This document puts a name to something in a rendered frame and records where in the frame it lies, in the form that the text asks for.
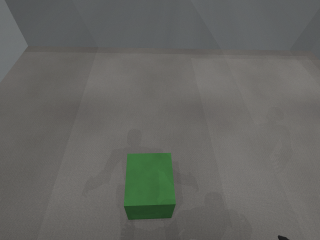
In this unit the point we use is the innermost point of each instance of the carton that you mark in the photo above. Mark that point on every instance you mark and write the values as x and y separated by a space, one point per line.
149 186

